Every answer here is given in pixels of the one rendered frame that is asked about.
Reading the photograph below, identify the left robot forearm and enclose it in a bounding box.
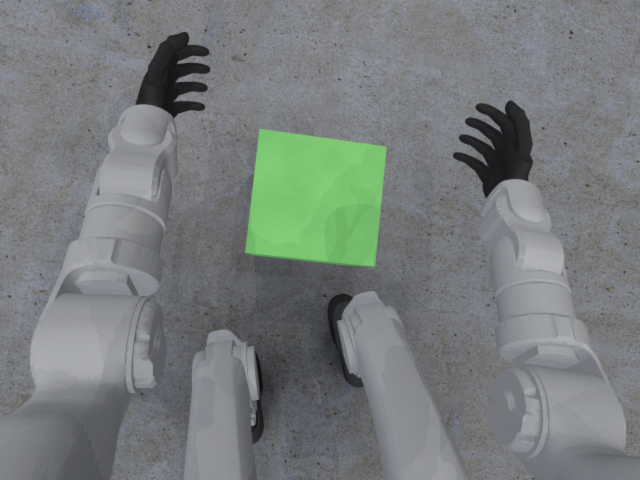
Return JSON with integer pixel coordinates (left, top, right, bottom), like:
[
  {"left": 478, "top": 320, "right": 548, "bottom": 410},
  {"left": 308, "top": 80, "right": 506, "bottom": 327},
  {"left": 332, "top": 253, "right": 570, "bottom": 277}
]
[{"left": 30, "top": 104, "right": 178, "bottom": 385}]

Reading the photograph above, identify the left robot hand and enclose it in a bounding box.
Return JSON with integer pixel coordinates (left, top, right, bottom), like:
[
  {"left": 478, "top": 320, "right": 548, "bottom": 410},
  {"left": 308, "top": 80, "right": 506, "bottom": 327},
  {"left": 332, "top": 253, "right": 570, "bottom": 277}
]
[{"left": 135, "top": 32, "right": 210, "bottom": 118}]

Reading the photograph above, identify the right robot hand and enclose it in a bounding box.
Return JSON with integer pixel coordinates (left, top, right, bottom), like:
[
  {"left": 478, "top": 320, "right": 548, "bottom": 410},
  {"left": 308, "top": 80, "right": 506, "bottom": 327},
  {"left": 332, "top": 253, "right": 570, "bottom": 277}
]
[{"left": 453, "top": 100, "right": 533, "bottom": 198}]

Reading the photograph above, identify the robot right shin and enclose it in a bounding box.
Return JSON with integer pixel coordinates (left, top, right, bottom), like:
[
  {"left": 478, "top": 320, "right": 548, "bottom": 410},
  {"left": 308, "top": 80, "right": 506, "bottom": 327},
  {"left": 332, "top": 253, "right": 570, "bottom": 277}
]
[{"left": 343, "top": 291, "right": 406, "bottom": 375}]

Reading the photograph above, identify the carton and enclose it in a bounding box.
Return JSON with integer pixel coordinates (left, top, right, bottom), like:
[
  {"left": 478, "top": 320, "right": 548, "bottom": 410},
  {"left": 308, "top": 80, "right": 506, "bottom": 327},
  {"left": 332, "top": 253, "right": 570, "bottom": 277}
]
[{"left": 245, "top": 129, "right": 387, "bottom": 267}]

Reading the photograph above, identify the robot shin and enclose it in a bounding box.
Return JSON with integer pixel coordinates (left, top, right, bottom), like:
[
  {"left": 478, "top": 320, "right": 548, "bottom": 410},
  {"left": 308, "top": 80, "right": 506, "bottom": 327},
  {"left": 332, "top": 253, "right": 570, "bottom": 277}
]
[
  {"left": 343, "top": 291, "right": 406, "bottom": 375},
  {"left": 192, "top": 329, "right": 257, "bottom": 426}
]

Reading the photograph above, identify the right robot upper arm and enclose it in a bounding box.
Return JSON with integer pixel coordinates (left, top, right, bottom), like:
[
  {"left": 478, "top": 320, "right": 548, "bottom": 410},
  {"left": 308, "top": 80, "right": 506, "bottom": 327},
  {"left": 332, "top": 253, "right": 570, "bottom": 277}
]
[{"left": 489, "top": 363, "right": 640, "bottom": 480}]

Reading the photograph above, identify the left robot upper arm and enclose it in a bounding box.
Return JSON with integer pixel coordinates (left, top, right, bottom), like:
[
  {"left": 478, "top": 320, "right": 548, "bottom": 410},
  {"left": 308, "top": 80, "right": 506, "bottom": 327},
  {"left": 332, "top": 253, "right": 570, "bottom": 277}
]
[{"left": 0, "top": 293, "right": 167, "bottom": 480}]

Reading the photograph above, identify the robot left shin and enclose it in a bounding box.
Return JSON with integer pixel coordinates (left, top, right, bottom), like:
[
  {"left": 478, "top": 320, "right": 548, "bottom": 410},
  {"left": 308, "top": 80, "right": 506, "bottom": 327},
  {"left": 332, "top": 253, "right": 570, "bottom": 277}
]
[{"left": 192, "top": 329, "right": 257, "bottom": 426}]

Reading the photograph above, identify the right robot forearm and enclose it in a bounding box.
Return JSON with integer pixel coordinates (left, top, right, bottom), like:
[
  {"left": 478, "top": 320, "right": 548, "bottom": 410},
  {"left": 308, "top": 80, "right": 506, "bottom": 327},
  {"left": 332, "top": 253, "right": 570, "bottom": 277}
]
[{"left": 478, "top": 179, "right": 626, "bottom": 446}]

